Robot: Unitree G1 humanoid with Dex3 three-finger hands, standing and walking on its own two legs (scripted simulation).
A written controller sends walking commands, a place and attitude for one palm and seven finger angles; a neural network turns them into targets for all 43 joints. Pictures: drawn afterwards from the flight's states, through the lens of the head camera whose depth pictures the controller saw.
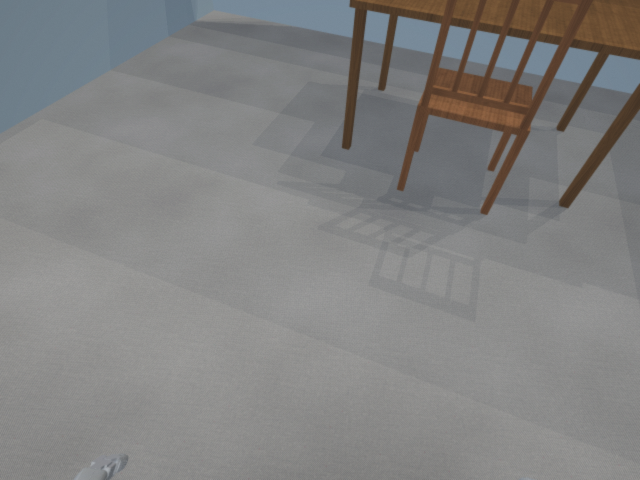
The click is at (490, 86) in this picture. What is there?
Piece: chair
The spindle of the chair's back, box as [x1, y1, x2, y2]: [477, 0, 519, 97]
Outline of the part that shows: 519,0 512,0 477,96 482,97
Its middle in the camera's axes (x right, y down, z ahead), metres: +0.61 -0.65 +1.33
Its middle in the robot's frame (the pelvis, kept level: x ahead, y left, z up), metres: +1.45 -0.55 -0.06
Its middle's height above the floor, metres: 0.70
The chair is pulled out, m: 0.00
